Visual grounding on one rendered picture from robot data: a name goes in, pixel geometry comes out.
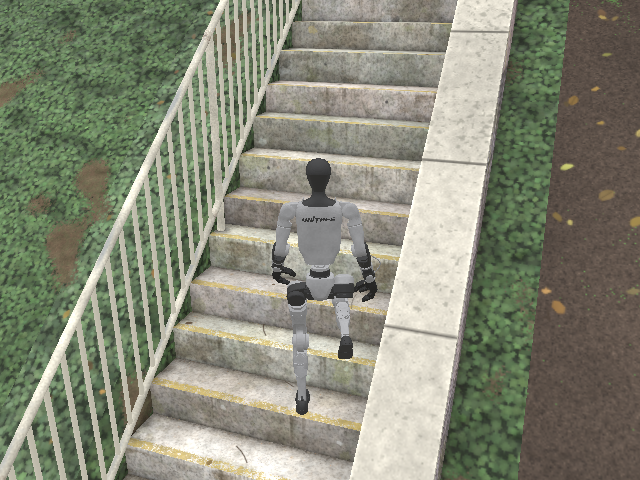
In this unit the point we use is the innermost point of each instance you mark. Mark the robot right hand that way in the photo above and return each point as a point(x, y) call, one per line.
point(364, 287)

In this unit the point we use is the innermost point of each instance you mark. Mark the robot right thigh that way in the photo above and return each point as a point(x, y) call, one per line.
point(343, 288)

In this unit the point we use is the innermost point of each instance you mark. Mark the right robot upper arm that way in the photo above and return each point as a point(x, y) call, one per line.
point(351, 212)

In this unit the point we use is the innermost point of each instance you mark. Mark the left robot upper arm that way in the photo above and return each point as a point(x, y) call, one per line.
point(287, 212)

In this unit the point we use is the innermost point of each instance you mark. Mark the robot left hand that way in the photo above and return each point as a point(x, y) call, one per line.
point(279, 279)

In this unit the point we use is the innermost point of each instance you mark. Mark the robot right shin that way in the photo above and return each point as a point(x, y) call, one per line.
point(342, 311)

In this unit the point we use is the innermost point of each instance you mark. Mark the left robot forearm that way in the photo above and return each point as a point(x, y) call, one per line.
point(277, 261)

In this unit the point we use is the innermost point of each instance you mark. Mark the right robot forearm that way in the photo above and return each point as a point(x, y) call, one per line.
point(366, 266)

